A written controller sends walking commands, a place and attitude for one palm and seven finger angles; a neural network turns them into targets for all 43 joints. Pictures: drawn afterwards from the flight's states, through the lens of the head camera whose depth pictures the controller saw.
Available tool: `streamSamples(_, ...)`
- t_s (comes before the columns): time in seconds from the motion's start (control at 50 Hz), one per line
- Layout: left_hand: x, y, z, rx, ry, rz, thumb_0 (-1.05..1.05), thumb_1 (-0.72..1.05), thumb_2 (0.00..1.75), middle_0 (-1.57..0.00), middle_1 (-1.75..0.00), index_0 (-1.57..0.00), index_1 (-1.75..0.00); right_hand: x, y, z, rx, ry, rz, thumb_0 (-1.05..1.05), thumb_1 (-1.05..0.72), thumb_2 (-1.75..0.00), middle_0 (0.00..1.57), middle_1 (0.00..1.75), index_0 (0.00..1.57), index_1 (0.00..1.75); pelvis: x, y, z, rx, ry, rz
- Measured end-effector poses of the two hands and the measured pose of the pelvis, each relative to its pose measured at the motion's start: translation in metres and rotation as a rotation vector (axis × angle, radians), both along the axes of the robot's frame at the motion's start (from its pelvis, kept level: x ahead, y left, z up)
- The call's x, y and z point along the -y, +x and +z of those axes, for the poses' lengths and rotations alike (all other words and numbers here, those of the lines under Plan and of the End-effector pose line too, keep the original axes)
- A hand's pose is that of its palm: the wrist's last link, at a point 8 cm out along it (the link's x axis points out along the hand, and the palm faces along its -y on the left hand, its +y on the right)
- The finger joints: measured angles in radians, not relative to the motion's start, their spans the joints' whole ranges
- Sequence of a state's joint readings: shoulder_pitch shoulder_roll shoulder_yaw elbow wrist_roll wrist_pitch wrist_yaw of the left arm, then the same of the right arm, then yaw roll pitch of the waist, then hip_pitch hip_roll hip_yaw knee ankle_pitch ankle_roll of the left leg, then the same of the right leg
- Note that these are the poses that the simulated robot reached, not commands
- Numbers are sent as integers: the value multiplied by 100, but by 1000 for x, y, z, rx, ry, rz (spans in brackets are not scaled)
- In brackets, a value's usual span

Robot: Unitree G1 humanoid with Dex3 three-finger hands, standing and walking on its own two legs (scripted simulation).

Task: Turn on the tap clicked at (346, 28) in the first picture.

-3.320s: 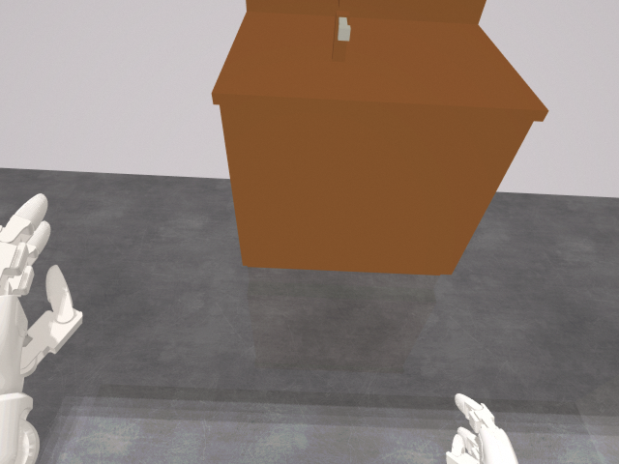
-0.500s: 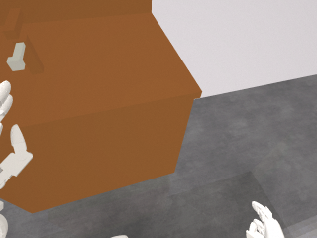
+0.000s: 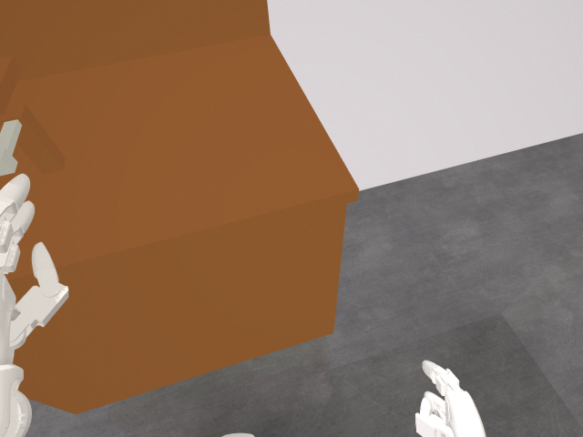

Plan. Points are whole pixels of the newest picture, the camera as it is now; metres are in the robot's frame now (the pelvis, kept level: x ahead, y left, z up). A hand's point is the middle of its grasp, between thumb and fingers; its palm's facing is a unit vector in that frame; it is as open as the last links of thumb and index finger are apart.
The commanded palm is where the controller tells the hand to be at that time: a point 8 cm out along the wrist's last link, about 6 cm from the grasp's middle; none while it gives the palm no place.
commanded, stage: come to a stop and stand still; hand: left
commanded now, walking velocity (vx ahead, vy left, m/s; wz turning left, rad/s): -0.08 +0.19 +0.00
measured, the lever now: out of the picture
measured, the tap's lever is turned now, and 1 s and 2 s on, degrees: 0 0 0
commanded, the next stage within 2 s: look again from close up in 0.90 s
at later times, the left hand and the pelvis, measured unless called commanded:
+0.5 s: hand out of the picture +0.14 +0.27 +0.18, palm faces +0.52 -0.78 -0.33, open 7.4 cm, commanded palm +0.10 +0.30 +0.18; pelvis -0.06 +0.01 +0.00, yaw +2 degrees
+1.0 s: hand (9, 405) +0.13 +0.24 +0.16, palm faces +0.45 -0.81 -0.37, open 7.4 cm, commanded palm +0.07 +0.27 +0.18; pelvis -0.09 -0.01 +0.00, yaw +0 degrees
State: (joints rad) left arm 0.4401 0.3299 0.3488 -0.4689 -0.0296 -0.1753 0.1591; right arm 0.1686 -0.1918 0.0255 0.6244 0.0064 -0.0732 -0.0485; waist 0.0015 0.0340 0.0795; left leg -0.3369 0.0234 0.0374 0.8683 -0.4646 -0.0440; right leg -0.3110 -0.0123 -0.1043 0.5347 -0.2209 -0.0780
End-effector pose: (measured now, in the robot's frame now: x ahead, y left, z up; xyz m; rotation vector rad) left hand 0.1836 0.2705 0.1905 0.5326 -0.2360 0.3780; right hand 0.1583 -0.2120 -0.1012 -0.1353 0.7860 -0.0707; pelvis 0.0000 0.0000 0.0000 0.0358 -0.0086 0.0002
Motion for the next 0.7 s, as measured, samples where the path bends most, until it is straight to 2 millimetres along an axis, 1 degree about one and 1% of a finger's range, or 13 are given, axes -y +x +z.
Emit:
streamSamples(0.06,6,-1,-2,-25,5,-10,1,89,90,-21,-30,-21,-30,22,-1,8,6,-47,-31,1,-90,-90,20,30,20,30,4,-5,3,-10,18,6)
streamSamples(0.12,8,-8,-3,-37,16,-27,1,89,90,-21,-30,-21,-30,38,-5,17,15,-93,-57,1,-91,-90,20,30,20,30,5,-13,4,-16,22,12)
streamSamples(0.18,6,-21,1,-21,26,-40,1,89,90,-21,-30,-22,-30,47,-13,25,21,-131,-66,1,-91,-90,20,30,20,30,4,-22,4,-20,20,15)
streamSamples(0.22,2,-32,4,4,29,-43,1,89,90,-21,-30,-22,-30,48,-19,29,22,-152,-64,1,-91,-90,19,30,20,30,1,-28,3,-21,16,19)
streamSamples(0.26,-4,-45,7,35,30,-42,1,89,90,-21,-30,-22,-30,45,-27,32,25,-168,-56,1,-91,-90,19,30,20,30,-3,-34,2,-20,5,25)
streamSamples(0.32,-17,-65,7,88,20,-33,1,89,90,-21,-30,-22,-30,34,-40,31,32,-178,-52,1,-91,-90,19,30,20,30,-12,-44,-4,-5,-17,29)
streamSamples(0.4,-34,-83,5,120,-10,23,1,89,90,-21,-30,-21,-30,8,-58,29,35,-125,-40,1,-91,-90,19,30,20,30,-16,-50,-1,19,-19,23)
streamSamples(0.46,-40,-89,1,131,-44,69,1,89,90,-21,-30,-21,-30,-11,-67,23,40,-69,-11,1,-91,-90,19,30,20,30,-14,-52,0,26,-31,32)
streamSamples(0.52,-34,-88,-6,125,-76,83,1,89,90,-20,-30,-21,-30,-23,-72,14,40,-18,23,1,-90,-90,20,30,20,30,-9,-57,-3,28,-26,22)
streamSamples(0.58,-17,-81,-12,97,-99,57,1,89,90,-20,-30,-20,-30,-25,-76,7,31,13,44,1,-90,-90,20,30,20,30,-3,-65,-4,39,-45,25)
streamSamples(0.64,0,-77,-12,78,-96,-4,1,89,90,-20,-30,-21,-30,-17,-82,4,19,15,43,1,-90,-90,20,30,20,30,2,-73,-5,33,-43,31)
streamSamples(0.7,7,-80,-9,51,-70,-54,1,89,90,-20,-30,-21,-30,-2,-89,5,-2,-17,14,1,-90,-90,20,30,20,30,3,-79,-4,20,-37,21)
